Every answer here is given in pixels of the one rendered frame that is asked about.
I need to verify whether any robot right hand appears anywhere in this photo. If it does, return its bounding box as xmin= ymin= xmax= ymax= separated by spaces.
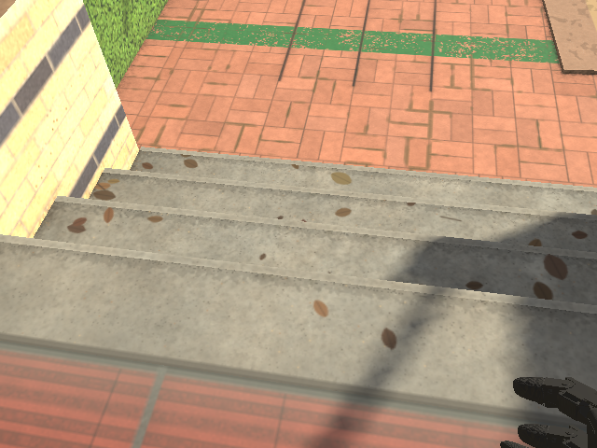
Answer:
xmin=500 ymin=377 xmax=597 ymax=448

